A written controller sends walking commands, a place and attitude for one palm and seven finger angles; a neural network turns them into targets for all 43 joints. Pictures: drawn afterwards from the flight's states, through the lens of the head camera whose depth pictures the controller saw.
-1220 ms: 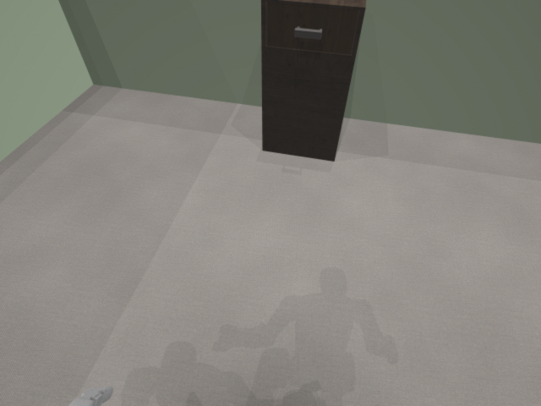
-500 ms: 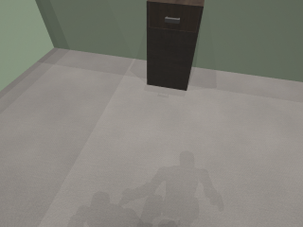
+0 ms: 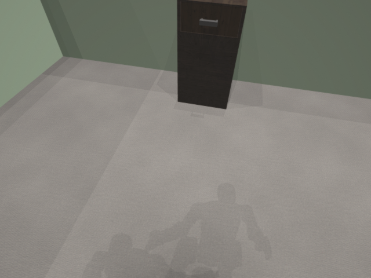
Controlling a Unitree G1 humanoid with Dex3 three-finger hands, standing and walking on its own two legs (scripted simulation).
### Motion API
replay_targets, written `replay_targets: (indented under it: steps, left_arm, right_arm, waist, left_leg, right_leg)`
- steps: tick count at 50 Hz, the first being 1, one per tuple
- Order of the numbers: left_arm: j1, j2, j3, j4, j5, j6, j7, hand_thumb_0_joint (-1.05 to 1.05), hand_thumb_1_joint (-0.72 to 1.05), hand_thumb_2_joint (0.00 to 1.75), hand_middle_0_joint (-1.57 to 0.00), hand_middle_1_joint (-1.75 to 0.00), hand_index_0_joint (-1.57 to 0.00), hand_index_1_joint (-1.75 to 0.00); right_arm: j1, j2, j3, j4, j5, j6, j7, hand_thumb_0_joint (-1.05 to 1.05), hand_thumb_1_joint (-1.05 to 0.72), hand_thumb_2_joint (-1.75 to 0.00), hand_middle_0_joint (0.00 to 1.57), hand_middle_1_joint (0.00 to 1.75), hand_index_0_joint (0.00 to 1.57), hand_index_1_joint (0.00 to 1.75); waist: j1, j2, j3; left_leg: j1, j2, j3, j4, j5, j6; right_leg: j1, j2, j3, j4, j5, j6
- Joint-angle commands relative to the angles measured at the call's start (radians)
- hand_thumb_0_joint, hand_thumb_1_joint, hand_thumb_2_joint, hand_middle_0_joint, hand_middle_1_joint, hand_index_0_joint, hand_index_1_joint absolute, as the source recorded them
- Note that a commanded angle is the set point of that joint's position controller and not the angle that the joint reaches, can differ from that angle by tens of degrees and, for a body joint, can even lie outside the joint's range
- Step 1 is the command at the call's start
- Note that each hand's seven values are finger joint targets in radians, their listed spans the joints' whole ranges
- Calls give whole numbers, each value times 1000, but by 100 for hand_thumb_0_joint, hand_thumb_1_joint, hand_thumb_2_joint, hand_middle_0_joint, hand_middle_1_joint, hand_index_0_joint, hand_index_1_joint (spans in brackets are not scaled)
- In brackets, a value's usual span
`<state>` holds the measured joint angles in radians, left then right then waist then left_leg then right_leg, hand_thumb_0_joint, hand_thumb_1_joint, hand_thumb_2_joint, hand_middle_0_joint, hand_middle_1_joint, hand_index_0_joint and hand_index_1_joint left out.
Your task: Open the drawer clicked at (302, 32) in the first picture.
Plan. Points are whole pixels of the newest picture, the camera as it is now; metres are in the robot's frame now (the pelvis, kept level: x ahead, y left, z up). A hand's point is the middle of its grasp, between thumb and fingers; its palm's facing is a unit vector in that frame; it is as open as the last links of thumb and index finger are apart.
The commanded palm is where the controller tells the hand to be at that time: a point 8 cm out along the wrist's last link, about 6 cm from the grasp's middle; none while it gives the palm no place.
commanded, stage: look at it before walking up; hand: left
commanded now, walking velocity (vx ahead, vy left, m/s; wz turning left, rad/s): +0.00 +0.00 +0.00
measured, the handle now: (208, 21) +1.57 -0.06 -0.07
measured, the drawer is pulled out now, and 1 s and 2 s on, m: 0.00 0.00 0.00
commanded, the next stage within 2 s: walk to a spot facing it in 0.22 s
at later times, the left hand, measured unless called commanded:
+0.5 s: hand out of the picture +0.07 +0.23 -0.17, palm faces -0.04 -0.96 -0.28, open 7.3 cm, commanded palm none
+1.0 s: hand out of the picture +0.13 +0.14 -0.17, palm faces -0.11 -0.98 -0.16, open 7.3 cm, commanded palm none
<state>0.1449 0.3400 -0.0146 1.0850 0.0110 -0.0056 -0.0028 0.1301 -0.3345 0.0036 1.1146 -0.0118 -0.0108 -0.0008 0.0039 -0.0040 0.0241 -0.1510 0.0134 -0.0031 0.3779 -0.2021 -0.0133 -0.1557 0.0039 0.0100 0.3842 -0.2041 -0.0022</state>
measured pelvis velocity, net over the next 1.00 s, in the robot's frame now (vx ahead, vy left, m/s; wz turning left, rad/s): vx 0.20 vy -0.03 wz -0.18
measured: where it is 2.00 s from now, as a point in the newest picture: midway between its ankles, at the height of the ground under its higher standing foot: (205, 205)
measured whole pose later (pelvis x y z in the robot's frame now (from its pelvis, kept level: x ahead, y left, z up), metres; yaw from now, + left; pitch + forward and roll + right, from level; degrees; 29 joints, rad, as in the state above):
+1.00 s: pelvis +0.20 -0.03 -0.01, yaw -10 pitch +0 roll +1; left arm 0.48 0.11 0.00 1.13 0.03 -0.07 0.02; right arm 0.21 -0.18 -0.04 1.07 -0.02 -0.01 0.02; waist 0.02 0.00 0.03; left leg -0.62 0.11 0.10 1.06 -0.26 -0.02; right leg 0.04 0.03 0.00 0.34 -0.39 -0.04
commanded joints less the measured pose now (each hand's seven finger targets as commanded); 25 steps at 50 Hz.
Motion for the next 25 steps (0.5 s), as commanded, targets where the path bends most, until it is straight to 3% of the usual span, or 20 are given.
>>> replay_targets:
  steps: [1, 16, 18, 19, 21, 23, 25]
  left_arm:
    - [-37, 204, 45, -63, 0, -21, 13, 0, 90, 90, -20, -30, -20, -30]
    - [-33, 204, 43, -56, -1, -21, 15, 0, 90, 90, -20, -30, -20, -30]
    - [44, 77, 16, -24, 0, 1, 18, 0, 90, 90, -20, -30, -20, -30]
    - [65, 75, 17, -20, 3, 8, 15, 0, 90, 90, -20, -30, -20, -30]
    - [79, 82, 26, -30, 10, 17, 2, 0, 90, 90, -20, -30, -20, -30]
    - [101, 83, 35, -41, 14, 16, -6, 0, 90, 90, -20, -30, -20, -30]
    - [134, 65, 42, -50, 14, 10, -9, 0, 90, 90, -20, -30, -20, -30]
  right_arm:
    - [-52, -205, -40, -63, 3, -22, -10, 0, -90, -90, 20, 30, 20, 30]
    - [-56, -210, -39, -60, 6, -25, -13, 0, -90, -90, 20, 30, 20, 30]
    - [10, -81, -10, -32, -3, -7, -8, 0, -90, -90, 20, 30, 20, 30]
    - [29, -78, -12, -31, -6, -1, -5, 0, -90, -90, 20, 30, 20, 30]
    - [39, -91, -21, -36, -12, 6, -2, 0, -90, -90, 20, 30, 20, 30]
    - [50, -98, -29, -49, -14, 5, 0, 0, -90, -90, 20, 30, 20, 30]
    - [72, -94, -35, -56, -12, -3, -2, 0, -90, -90, 20, 30, 20, 30]
  waist:
    - [-4, -2, -45]
    - [-2, 2, -65]
    - [-2, 6, -70]
    - [2, 3, -52]
    - [2, -7, 48]
    - [5, -8, 105]
    - [4, -7, 118]
  left_leg:
    - [16, 104, -96, -59, 91, 39]
    - [39, 113, -93, -58, 178, 40]
    - [40, 105, -63, -41, 20, 22]
    - [30, 101, -59, -33, -94, 25]
    - [-55, 98, -68, -56, -324, 35]
    - [-103, 100, -71, -42, -396, 43]
    - [-98, 113, -75, -17, -388, 58]
  right_leg:
    - [-13, -123, 114, -80, 56, -31]
    - [25, -126, 94, -60, 168, -27]
    - [7, -112, 96, -56, -18, -13]
    - [-23, -103, 106, -55, -141, -18]
    - [-96, -84, 131, -63, -326, -32]
    - [-138, -70, 151, -46, -377, -48]
    - [-166, -59, 159, -9, -360, -63]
